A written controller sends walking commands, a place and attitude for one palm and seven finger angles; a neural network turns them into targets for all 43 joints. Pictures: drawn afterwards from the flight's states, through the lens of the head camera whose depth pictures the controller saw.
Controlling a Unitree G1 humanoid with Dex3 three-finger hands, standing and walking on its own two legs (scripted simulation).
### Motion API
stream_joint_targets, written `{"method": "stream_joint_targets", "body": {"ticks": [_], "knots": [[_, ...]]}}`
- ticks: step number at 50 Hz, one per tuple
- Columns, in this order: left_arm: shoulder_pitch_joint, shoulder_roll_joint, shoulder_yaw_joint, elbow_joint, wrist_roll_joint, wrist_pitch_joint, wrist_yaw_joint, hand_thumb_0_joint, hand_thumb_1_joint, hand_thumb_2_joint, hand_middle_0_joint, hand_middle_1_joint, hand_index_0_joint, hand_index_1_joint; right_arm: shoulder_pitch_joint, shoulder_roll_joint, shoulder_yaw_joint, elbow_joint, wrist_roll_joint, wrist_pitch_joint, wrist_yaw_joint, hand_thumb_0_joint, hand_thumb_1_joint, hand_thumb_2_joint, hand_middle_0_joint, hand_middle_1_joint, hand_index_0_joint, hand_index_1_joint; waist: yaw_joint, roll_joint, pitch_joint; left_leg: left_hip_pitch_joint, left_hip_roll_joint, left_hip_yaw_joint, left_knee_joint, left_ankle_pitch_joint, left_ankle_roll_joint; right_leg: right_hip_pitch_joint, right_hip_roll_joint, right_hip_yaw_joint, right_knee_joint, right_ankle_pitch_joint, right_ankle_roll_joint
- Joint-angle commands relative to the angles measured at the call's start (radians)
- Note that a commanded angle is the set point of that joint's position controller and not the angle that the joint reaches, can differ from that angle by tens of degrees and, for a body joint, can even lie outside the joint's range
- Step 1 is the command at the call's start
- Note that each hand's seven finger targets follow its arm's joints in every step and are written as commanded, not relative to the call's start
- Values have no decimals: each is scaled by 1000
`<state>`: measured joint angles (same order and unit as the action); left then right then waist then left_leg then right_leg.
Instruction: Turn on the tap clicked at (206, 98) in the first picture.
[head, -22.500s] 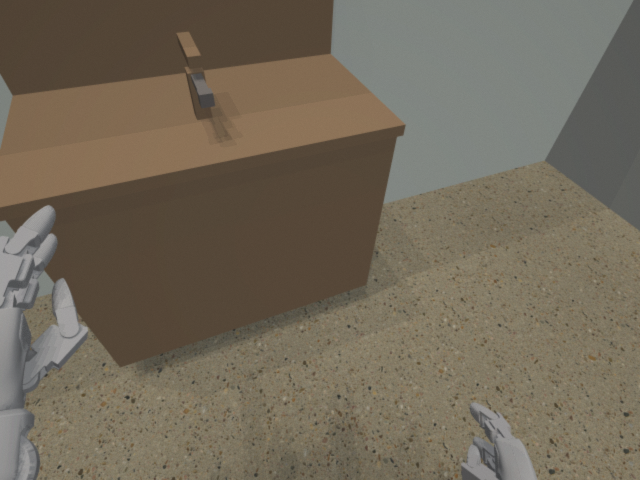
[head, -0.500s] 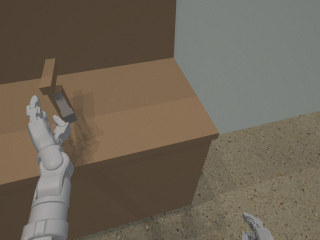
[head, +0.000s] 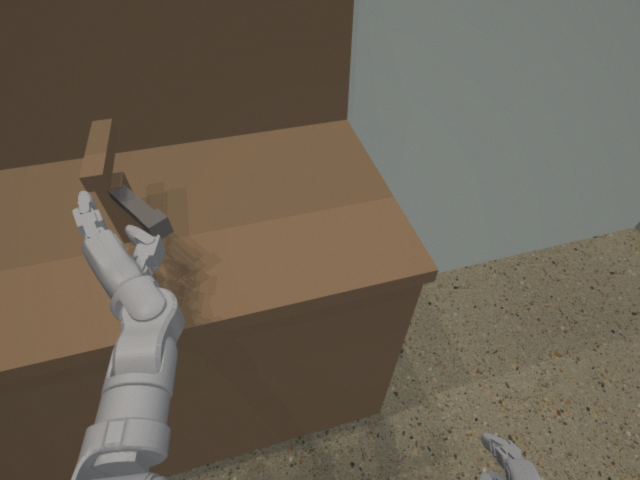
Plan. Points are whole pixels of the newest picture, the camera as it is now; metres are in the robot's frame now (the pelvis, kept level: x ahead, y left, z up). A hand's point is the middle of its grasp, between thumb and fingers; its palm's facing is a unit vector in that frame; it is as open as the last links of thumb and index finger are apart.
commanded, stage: push the lever round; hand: left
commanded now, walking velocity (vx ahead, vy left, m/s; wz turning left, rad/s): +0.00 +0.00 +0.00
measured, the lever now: (156, 225) +0.40 +0.24 +0.11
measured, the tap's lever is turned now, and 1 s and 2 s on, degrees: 32 54 55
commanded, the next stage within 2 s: none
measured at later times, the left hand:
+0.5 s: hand (179, 228) +0.40 +0.21 +0.11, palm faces +0.79 -0.61 -0.07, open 8.5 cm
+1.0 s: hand (188, 218) +0.42 +0.20 +0.11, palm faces +0.86 -0.51 -0.07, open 8.5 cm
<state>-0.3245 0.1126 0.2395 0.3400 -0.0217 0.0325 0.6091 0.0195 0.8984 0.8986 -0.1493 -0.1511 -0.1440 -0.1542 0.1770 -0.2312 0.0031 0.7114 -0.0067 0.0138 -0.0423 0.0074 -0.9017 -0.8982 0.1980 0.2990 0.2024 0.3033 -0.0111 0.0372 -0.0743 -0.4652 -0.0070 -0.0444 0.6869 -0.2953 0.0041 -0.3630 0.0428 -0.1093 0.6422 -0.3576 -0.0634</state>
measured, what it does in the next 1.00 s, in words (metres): stands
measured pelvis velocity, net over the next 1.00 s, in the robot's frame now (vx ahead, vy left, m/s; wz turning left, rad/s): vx -0.01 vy -0.03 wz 0.04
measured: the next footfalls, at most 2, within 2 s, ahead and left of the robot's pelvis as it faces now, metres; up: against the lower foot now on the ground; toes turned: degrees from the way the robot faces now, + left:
none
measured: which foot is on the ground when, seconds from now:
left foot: down 0.00-1.00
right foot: down 0.00-1.00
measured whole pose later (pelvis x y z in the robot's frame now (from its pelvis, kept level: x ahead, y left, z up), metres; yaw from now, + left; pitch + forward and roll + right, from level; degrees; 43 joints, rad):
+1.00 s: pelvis -0.01 -0.03 -0.01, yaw +2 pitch +9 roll -1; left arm -0.68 0.06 0.32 0.71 0.07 -0.01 0.93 0.01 0.90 0.90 -0.15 -0.15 0.00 0.00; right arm 0.20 -0.22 -0.02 0.79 -0.06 -0.01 0.01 0.01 -0.90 -0.90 0.20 0.30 0.20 0.30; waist -0.03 0.04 -0.10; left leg -0.60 -0.01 -0.09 0.74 -0.29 -0.03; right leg -0.49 0.05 -0.16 0.71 -0.38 -0.10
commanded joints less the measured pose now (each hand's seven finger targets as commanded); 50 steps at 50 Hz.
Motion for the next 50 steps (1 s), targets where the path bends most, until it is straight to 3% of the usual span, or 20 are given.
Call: {"method": "stream_joint_targets", "body": {"ticks": [1,4,5,7,10,13,15,18,20,22,30,33,35,39,40,41,44,45,47,50], "knots": [[-397,143,-4,-189,27,-46,21,0,900,900,-150,-150,-150,-150,-94,-119,-40,-135,-1,-38,-9,0,-900,-900,200,300,200,300,-16,-19,-237,153,-16,-16,-66,170,21,30,-35,81,-116,246,37],[-485,118,-31,-167,35,-49,41,0,900,900,-150,-150,-150,-150,-97,-117,-38,-124,-4,-40,-10,0,-900,-900,200,300,200,300,-32,-25,-223,153,-14,-21,-65,140,21,5,-35,81,-123,208,36],[-468,142,2,-158,41,-48,50,0,900,900,-150,-150,-150,-150,-94,-120,-43,-117,-5,-38,-10,0,-900,-900,200,300,200,300,-19,-15,-228,151,-14,-26,-72,138,18,7,-30,77,-120,195,31],[-527,79,-62,-146,45,-50,62,0,900,900,-150,-150,-150,-150,-101,-113,-39,-118,-7,-42,-6,0,-900,-900,200,300,200,300,-39,-17,-227,160,-14,-26,-66,129,20,-16,-33,75,-118,183,33],[-551,137,0,-77,56,-46,87,0,900,900,-150,-150,-150,-150,-89,-119,-41,-95,-12,-39,-9,0,-900,-900,200,300,200,300,-33,-38,-223,129,-17,-29,-72,93,18,-16,-32,77,-124,148,33],[-617,77,-59,-72,66,-51,103,0,900,900,-150,-150,-150,-150,-92,-110,-40,-98,-14,-43,-3,0,-900,-900,200,300,200,300,-48,-23,-255,147,-17,-20,-60,110,20,-21,-38,80,-122,166,34],[-596,141,14,-14,73,-41,119,0,900,900,-150,-150,-150,-150,-80,-116,-44,-83,-17,-36,-4,0,-900,-900,200,300,200,300,-34,-36,-250,117,-18,-25,-66,97,17,-10,-35,79,-123,152,32],[-685,66,-62,-8,80,-50,131,0,900,900,-150,-150,-150,-150,-84,-108,-42,-86,-18,-40,1,0,-900,-900,200,300,200,300,-57,-40,-254,126,-16,-23,-57,93,19,-28,-40,78,-121,149,34],[-665,106,-7,27,86,-51,150,0,900,900,-150,-150,-150,-150,-74,-112,-46,-73,-25,-39,2,0,-900,-900,200,300,200,300,-45,-32,-257,114,-18,-25,-56,92,18,-30,-36,76,-119,146,32],[-698,52,-56,31,86,-57,155,0,900,900,-150,-150,-150,-150,-73,-106,-45,-82,-26,-42,10,0,-900,-900,200,300,200,300,-56,-50,-276,114,-19,-21,-45,106,21,-27,-40,77,-113,164,36],[-732,97,3,104,109,-69,195,0,900,900,-150,-150,-150,-150,-55,-112,-57,-63,-36,-45,22,0,-900,-900,200,300,200,300,-53,-34,-278,77,-20,-15,-28,97,23,-38,-43,83,-111,161,37],[-813,37,-64,99,110,-82,201,0,900,900,-150,-150,-150,-150,-53,-106,-53,-64,-35,-54,28,0,-900,-900,200,300,200,300,-79,-42,-278,84,-19,-12,-21,90,26,-59,-47,84,-110,156,41],[-791,74,-16,128,115,-81,213,0,900,900,-150,-150,-150,-150,-42,-112,-60,-52,-39,-54,29,0,-900,-900,200,300,200,300,-66,-28,-279,73,-22,-16,-20,89,24,-60,-43,83,-108,152,38],[-863,17,-78,136,119,-89,224,0,900,900,-150,-150,-150,-150,-44,-106,-57,-53,-40,-63,38,0,-900,-900,200,300,200,300,-87,-27,-291,73,-22,-12,-9,80,26,-76,-49,87,-105,144,41],[-853,60,-29,153,127,-88,235,0,900,900,-150,-150,-150,-150,-36,-112,-62,-39,-43,-62,36,0,-900,-900,200,300,200,300,-80,-25,-294,73,-21,-19,-11,81,25,-78,-44,81,-102,138,37],[-877,11,-75,127,124,-92,234,0,900,900,-150,-150,-150,-150,-40,-106,-59,-52,-44,-65,42,0,-900,-900,200,300,200,300,-85,-14,-312,81,-25,-14,-6,98,26,-76,-48,82,-94,164,40],[-871,39,-40,161,123,-87,245,0,900,900,-150,-150,-150,-150,-26,-109,-62,-46,-48,-65,45,0,-900,-900,200,300,200,300,-84,-52,-341,62,-25,-10,10,121,27,-48,-54,85,-87,218,48],[-863,87,9,176,129,-85,249,0,900,900,-150,-150,-150,-150,-23,-114,-67,-34,-49,-60,42,0,-900,-900,200,300,200,300,-78,-51,-333,54,-25,-13,10,118,27,-49,-54,87,-89,216,47],[-902,35,-42,161,129,-85,249,0,900,900,-150,-150,-150,-150,-27,-106,-63,-45,-48,-62,48,0,-900,-900,200,300,200,300,-87,-44,-339,56,-27,-8,13,124,27,-51,-59,87,-82,233,51],[-874,113,30,207,139,-76,250,0,900,900,-150,-150,-150,-150,-12,-116,-67,-32,-51,-54,42,0,-900,-900,200,300,200,300,-78,-58,-326,32,-27,-8,11,115,28,-42,-57,90,-88,231,51]]}}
